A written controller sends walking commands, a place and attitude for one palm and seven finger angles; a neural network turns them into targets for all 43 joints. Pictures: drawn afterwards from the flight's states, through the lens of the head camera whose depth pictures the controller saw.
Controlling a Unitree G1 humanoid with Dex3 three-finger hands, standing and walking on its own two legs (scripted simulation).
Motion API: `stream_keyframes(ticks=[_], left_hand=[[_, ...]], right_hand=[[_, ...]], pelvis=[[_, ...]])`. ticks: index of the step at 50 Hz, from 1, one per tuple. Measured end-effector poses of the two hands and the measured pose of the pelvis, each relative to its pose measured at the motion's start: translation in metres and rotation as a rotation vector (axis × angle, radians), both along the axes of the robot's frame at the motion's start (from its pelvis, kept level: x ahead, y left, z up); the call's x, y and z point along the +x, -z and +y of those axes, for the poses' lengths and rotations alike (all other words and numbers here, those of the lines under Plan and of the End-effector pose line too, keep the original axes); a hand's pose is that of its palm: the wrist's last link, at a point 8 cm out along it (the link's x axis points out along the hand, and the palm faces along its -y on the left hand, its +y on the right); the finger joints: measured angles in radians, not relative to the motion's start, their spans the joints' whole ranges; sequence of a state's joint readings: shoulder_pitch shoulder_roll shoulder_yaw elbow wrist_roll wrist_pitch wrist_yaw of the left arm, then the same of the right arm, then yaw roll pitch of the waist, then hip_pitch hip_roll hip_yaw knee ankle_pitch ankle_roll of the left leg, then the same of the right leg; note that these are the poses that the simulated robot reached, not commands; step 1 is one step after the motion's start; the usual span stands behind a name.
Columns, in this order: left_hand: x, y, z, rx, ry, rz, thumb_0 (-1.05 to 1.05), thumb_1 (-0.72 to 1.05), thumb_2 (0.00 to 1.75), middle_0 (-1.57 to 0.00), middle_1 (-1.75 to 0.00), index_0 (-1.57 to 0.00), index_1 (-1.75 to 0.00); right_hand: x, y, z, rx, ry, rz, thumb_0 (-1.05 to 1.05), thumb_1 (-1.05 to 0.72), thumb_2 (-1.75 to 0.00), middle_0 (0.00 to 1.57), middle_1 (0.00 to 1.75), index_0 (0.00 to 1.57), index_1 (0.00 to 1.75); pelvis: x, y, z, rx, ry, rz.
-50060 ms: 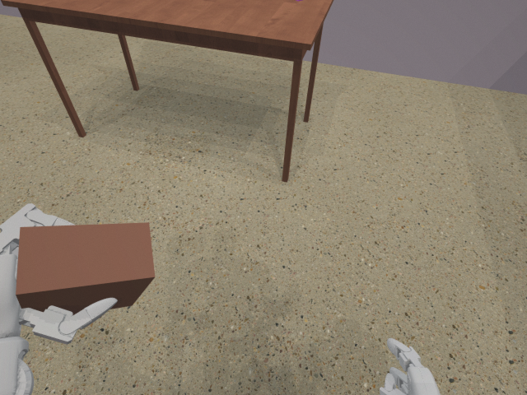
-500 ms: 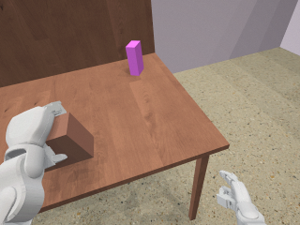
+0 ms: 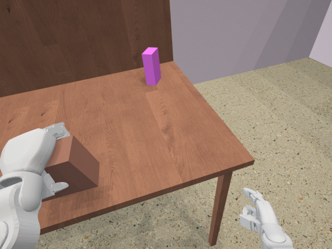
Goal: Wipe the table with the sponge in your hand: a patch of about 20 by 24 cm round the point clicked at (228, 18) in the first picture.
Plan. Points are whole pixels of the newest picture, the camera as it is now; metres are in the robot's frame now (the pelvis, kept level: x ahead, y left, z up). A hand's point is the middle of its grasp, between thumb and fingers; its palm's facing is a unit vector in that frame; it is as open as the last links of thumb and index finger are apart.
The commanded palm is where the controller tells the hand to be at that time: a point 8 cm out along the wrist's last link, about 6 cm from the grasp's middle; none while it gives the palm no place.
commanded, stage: bring the sponge back beside the body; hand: left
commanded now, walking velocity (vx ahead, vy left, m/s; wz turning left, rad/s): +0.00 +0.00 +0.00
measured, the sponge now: (60, 174) +0.20 +0.28 +0.12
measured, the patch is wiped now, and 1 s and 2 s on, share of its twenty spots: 1.00 1.00 1.00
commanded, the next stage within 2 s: step back with the hand held close in 0.74 s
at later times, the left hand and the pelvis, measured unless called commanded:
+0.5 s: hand (42, 173) +0.18 +0.28 +0.16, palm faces +0.21 -0.15 -0.97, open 10.2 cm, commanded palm +0.14 +0.28 +0.24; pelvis -0.01 +0.01 +0.00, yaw +0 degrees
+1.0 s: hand (58, 158) +0.21 +0.26 +0.18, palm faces +0.36 -0.75 -0.55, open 10.2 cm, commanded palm +0.14 +0.29 +0.22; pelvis -0.01 +0.01 +0.00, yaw +2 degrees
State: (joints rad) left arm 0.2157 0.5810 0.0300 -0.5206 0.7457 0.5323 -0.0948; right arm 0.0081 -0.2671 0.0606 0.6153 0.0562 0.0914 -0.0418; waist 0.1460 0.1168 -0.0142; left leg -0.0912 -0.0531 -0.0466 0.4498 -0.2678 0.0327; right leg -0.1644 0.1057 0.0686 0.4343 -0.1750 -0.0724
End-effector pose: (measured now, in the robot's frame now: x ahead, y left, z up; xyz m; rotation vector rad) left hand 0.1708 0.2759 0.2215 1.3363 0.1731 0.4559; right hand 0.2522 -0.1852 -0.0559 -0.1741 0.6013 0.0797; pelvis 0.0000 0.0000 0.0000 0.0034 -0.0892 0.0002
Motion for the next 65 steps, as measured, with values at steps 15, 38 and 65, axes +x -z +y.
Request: stream_keyframes(ticks=[15, 38, 65], left_hand=[[-0.015, 0.004, 0.005, 0.012, 0.013, 0.006, -0.01, -0.52, 1.07, -0.69, -1.33, -0.75, -1.30], [-0.020, 0.005, 0.010, 0.006, 0.022, -0.004, -0.01, -0.52, 1.07, -0.69, -1.33, -0.74, -1.30], [-0.007, 0.000, 0.019, -0.635, 0.452, -0.549, -0.01, -0.53, 1.07, -0.69, -1.34, -0.74, -1.30]], right_hand=[[-0.011, 0.001, 0.005, 0.003, 0.002, -0.005, 0.02, -0.90, -0.90, 0.20, 0.30, 0.20, 0.30], [-0.014, -0.001, 0.010, -0.003, 0.004, -0.011, 0.02, -0.90, -0.90, 0.20, 0.30, 0.20, 0.30], [-0.155, 0.043, -0.057, -0.147, 0.299, 0.288, 0.02, -0.90, -0.90, 0.20, 0.30, 0.20, 0.30]], pelvis=[[-0.007, 0.000, 0.004, -0.001, 0.004, -0.011], [-0.009, 0.000, 0.009, -0.004, 0.006, -0.018], [-0.016, 0.011, 0.015, -0.013, -0.022, 0.120]])
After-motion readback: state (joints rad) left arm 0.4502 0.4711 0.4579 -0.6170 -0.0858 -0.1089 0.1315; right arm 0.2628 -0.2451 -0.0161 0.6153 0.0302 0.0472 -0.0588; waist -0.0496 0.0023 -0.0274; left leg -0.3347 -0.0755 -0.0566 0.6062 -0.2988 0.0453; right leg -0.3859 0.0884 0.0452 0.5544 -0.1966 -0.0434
